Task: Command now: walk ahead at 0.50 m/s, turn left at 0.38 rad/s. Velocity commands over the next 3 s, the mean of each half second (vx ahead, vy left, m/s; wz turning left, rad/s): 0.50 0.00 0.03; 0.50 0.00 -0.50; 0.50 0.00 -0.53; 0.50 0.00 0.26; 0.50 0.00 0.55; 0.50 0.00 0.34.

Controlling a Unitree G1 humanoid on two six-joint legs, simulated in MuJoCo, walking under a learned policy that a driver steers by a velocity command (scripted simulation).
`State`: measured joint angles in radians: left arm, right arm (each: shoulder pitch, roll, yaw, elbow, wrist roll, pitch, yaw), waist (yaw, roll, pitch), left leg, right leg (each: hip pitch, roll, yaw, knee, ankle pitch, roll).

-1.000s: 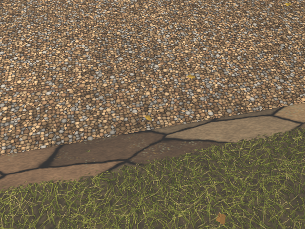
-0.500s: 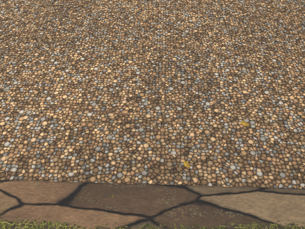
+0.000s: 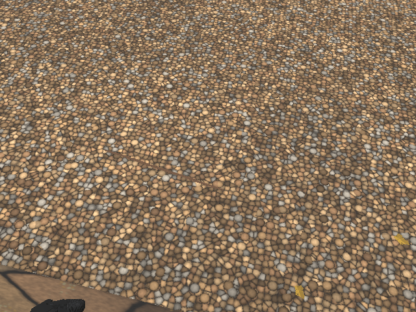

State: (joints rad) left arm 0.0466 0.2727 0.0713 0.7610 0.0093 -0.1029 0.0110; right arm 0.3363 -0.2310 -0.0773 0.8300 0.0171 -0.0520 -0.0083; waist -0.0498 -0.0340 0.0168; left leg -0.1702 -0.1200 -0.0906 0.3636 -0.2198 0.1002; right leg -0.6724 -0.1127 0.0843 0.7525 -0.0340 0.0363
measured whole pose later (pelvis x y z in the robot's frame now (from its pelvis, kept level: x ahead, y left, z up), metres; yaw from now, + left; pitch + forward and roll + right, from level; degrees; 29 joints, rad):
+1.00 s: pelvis +0.49 -0.05 -0.06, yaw -19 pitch +2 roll +2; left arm 0.08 0.31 0.10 0.64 -0.02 -0.02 -0.09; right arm 0.49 -0.26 -0.08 0.85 0.00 -0.11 -0.03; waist -0.10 -0.05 -0.01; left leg -0.10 0.08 0.16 0.75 -0.68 -0.06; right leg -0.70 -0.02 0.09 0.67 0.47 -0.09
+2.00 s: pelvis +1.00 -0.34 -0.19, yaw -24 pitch +3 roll +0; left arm -0.01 0.25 0.04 0.70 -0.01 -0.11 -0.02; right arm 0.43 -0.27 -0.07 0.75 0.03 -0.04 -0.01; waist -0.10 -0.02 0.00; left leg -0.13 -0.10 -0.22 0.44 -0.34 0.05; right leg -0.43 0.02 0.10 0.43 -0.07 0.02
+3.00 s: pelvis +1.54 -0.43 -0.20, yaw +3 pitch +2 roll +1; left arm 0.09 0.28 0.02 0.70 -0.01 -0.09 -0.05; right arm 0.34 -0.31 -0.05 0.73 0.01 -0.06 0.01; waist -0.07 -0.04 0.00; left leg -0.01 -0.08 -0.08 0.36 -0.38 0.05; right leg -0.54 -0.03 0.01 0.55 -0.03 -0.03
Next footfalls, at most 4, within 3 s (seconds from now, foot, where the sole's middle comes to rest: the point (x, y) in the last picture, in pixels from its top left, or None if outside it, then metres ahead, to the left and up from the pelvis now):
0.16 right None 0.27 -0.14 -0.78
0.60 left None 0.41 0.12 -0.78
1.14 right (261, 270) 0.68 -0.24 -0.97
1.54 left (247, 197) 1.01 -0.23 -0.97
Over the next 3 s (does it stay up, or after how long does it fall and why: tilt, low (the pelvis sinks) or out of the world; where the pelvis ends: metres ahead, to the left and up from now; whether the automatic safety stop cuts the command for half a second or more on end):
stays up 1.54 -0.43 -0.20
